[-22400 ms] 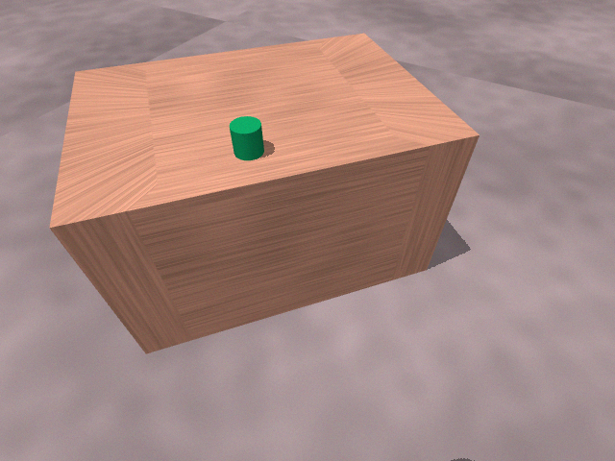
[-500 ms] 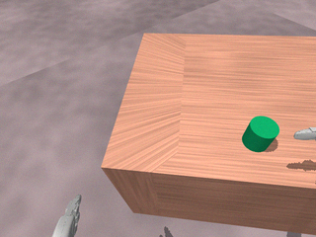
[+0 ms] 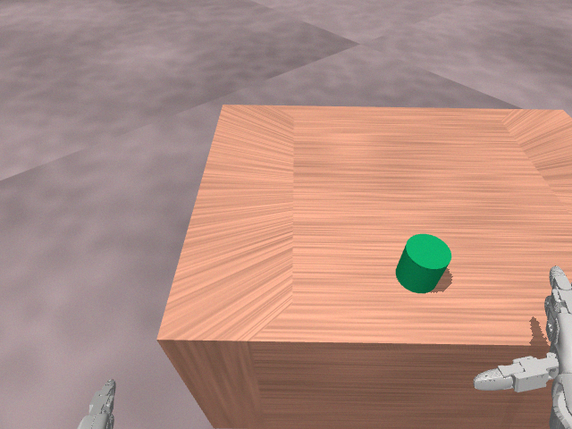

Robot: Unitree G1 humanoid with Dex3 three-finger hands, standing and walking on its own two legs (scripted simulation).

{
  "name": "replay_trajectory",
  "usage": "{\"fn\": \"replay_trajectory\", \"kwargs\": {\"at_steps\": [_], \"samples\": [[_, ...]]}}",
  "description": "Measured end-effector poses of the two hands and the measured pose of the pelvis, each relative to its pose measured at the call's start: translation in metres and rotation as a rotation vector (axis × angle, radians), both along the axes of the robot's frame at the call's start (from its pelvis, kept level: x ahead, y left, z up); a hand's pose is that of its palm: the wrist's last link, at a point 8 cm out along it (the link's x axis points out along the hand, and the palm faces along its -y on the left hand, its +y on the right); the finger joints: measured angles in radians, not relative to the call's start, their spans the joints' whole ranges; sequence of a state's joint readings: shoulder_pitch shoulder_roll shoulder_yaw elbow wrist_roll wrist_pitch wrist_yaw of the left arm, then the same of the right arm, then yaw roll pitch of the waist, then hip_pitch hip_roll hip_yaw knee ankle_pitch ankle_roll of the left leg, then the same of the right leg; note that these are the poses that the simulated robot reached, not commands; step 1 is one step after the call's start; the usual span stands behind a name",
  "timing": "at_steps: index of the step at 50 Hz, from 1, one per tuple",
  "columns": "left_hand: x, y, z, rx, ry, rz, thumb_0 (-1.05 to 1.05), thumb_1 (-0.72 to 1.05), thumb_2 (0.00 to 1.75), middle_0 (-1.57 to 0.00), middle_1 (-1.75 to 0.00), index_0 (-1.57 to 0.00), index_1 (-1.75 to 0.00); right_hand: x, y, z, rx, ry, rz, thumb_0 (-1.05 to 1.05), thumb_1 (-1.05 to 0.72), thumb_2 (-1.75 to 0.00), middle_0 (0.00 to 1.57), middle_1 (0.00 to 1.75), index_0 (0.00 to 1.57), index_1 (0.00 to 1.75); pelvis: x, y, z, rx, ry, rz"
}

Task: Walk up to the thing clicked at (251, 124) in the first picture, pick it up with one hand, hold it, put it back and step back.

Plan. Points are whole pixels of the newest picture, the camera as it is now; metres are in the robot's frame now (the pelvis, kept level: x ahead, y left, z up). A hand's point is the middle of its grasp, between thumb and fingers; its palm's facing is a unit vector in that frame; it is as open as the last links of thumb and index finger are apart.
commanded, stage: sink last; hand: right
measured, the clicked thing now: (422, 263) +0.44 -0.25 -0.07
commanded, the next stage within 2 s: home in 0.60 s
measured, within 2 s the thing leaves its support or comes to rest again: neither
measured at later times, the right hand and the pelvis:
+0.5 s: hand (502, 423) +0.15 -0.23 +0.02, palm faces +0.33 +0.87 -0.37, open 17.5 cm; pelvis -0.02 +0.03 +0.01, yaw -2 degrees
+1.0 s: hand out of the picture +0.15 -0.19 -0.04, palm faces +0.21 +0.94 -0.26, open 17.3 cm; pelvis -0.01 +0.02 +0.01, yaw -1 degrees
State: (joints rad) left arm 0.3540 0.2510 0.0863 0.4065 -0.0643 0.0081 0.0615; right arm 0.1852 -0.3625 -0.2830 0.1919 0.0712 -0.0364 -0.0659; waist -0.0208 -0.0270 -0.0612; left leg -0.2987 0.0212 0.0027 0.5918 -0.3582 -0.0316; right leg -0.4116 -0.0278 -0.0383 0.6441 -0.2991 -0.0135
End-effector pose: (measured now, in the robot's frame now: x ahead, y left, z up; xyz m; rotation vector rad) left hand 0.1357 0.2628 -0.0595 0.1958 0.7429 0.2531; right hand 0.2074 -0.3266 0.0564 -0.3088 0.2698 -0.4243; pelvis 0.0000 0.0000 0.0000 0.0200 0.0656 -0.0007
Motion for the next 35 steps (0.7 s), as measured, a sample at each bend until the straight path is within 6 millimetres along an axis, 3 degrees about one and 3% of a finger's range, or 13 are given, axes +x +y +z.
{"fn": "replay_trajectory", "kwargs": {"at_steps": [9, 14, 21, 26, 31, 35], "samples": [[0.006, 0.007, -0.001, 0.011, -0.028, -0.002, -0.01, -0.51, 0.05, -0.05, -0.05, -0.06, -0.05, -0.07, 0.04, -0.006, 0.026, 0.045, 0.012, -0.01, 0.54, -0.06, 0.07, 0.06, 0.06, 0.06, -0.007, 0.012, 0.003, -0.011, -0.044, -0.014], [0.007, 0.009, -0.001, -0.006, -0.057, -0.013, -0.01, -0.5, 0.04, -0.05, -0.05, -0.06, -0.05, -0.096, 0.054, -0.012, 0.041, 0.093, -0.003, -0.01, 0.55, -0.05, 0.06, 0.06, 0.06, 0.06, -0.012, 0.018, 0.004, -0.018, -0.063, -0.027], [-0.002, 0.023, -0.005, 0.014, -0.048, -0.008, -0.01, -0.5, 0.04, -0.05, -0.05, -0.06, -0.05, -0.098, 0.058, -0.015, 0.028, 0.101, -0.011, -0.01, 0.55, -0.06, 0.06, 0.06, 0.06, 0.06, -0.019, 0.028, 0.005, -0.029, -0.081, -0.03], [-0.011, 0.022, -0.011, 0.01, -0.007, -0.022, -0.01, -0.5, 0.04, -0.05, -0.06, -0.06, -0.05, -0.092, 0.054, -0.007, -0.004, 0.071, -0.005, -0.01, 0.55, -0.06, 0.06, 0.07, 0.06, 0.06, -0.02, 0.032, 0.007, -0.031, -0.087, -0.026], [-0.007, 0.024, -0.009, 0.012, -0.01, -0.018, -0.01, -0.5, 0.05, -0.05, -0.05, -0.06, -0.05, -0.085, 0.044, 0.015, -0.064, -0.003, -0.003, -0.01, 0.55, -0.06, 0.06, 0.07, 0.06, 0.06, -0.018, 0.031, 0.01, -0.03, -0.099, -0.026], [0.002, 0.022, -0.002, 0.007, -0.047, -0.026, -0.01, -0.5, 0.05, -0.05, -0.06, -0.06, -0.05, -0.083, 0.038, 0.017, -0.078, -0.01, -0.004, -0.01, 0.54, -0.06, 0.06, 0.07, 0.06, 0.06, -0.015, 0.029, 0.012, -0.03, -0.104, -0.025]]}}
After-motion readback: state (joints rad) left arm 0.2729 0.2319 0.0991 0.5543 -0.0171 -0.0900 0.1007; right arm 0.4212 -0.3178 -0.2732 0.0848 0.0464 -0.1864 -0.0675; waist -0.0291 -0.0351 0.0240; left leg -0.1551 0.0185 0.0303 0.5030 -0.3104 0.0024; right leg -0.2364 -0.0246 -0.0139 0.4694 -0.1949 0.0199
